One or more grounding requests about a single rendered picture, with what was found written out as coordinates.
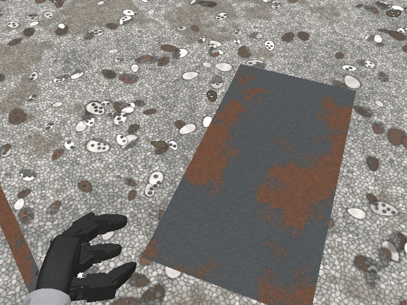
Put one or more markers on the robot left hand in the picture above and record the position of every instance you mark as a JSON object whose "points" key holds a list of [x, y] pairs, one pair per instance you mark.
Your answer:
{"points": [[70, 253]]}

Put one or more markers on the left robot forearm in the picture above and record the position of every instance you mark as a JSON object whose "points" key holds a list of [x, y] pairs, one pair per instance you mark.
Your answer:
{"points": [[47, 296]]}

